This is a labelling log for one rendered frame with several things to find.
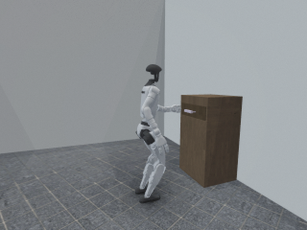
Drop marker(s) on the cabinet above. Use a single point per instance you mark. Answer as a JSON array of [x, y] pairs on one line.
[[209, 150]]

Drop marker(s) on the right robot forearm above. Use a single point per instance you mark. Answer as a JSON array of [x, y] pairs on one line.
[[151, 122]]

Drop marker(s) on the right robot upper arm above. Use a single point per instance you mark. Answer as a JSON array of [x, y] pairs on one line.
[[153, 92]]

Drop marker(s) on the left robot thigh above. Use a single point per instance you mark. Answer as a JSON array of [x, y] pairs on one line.
[[152, 158]]

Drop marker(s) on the right robot hand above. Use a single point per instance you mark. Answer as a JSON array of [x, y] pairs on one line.
[[160, 141]]

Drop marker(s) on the handle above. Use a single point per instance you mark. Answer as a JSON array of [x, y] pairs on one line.
[[189, 111]]

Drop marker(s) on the humanoid robot torso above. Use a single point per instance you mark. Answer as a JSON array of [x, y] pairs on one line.
[[144, 125]]

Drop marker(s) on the left robot forearm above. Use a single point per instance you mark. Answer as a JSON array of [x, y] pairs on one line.
[[164, 109]]

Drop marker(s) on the drawer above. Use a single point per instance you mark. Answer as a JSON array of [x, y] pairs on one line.
[[199, 114]]

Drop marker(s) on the left robot hand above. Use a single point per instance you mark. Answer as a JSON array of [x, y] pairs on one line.
[[176, 108]]

